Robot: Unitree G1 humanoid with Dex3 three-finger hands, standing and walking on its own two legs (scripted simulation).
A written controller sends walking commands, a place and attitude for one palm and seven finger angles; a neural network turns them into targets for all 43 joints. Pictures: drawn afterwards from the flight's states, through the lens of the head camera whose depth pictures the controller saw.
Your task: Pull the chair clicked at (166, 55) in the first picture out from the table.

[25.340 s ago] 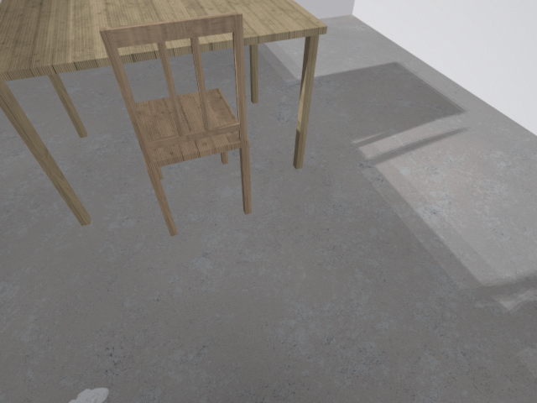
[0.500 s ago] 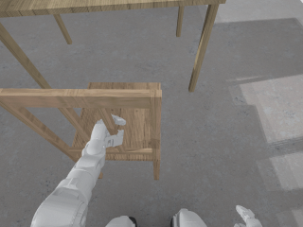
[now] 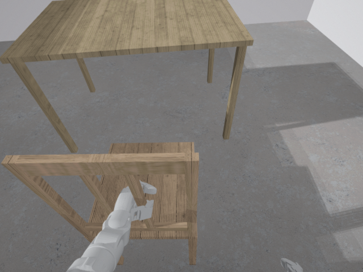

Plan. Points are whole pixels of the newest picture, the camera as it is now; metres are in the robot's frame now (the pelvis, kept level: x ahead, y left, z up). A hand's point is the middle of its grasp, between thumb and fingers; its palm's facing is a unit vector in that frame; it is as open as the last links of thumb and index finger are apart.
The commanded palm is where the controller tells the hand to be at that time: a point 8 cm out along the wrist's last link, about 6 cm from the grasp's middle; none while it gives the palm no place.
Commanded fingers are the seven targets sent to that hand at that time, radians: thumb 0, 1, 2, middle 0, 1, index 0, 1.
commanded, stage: stop walking, hand still on the chair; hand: left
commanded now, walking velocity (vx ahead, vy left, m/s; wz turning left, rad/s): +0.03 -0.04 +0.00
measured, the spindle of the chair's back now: (106, 203) +0.31 +0.21 -0.08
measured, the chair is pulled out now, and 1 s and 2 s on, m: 0.56 0.58 0.58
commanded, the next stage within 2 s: open the thumb and straighten the fingers in 0.46 s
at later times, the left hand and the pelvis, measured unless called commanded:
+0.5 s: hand (147, 213) +0.27 +0.10 -0.07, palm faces -0.09 -0.98 -0.18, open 5.5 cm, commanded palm +0.26 +0.15 -0.05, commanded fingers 0.00 0.90 0.90 -0.50 -1.45 -0.50 -1.45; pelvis +0.02 +0.00 +0.00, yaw +0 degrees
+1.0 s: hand (144, 210) +0.28 +0.10 -0.06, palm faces -0.09 -0.98 -0.17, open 13.1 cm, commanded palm +0.26 +0.15 -0.03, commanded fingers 0.00 -0.55 0.20 -0.17 -0.51 -0.17 -0.51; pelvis +0.02 +0.00 -0.02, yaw +1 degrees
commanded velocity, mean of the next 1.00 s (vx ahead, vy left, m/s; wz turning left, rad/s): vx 0.00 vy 0.00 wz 0.00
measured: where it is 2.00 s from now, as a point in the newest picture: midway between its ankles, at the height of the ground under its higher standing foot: outside the picture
